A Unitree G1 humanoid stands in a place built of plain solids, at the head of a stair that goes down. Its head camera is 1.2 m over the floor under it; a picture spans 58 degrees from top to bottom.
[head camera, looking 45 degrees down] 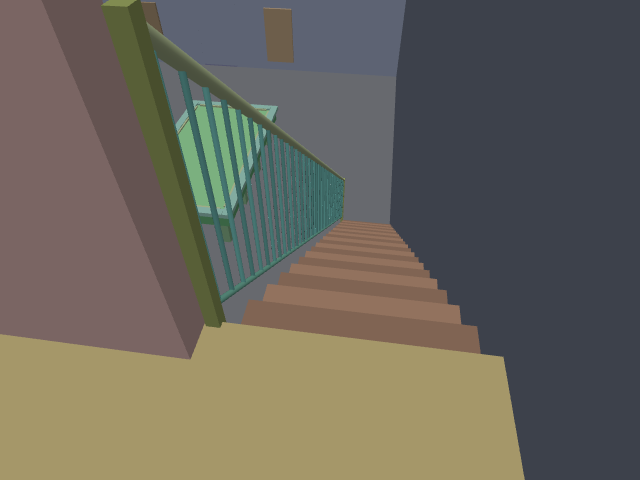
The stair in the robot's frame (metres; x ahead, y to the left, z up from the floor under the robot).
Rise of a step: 0.21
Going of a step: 0.25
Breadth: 0.90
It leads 8 degrees to the right of straight ahead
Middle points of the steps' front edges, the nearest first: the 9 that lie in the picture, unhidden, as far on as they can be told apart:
0.76 -0.12 0.00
1.01 -0.16 -0.21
1.26 -0.19 -0.41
1.51 -0.23 -0.62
1.76 -0.26 -0.82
2.01 -0.30 -1.03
2.26 -0.34 -1.24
2.51 -0.37 -1.44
2.76 -0.41 -1.65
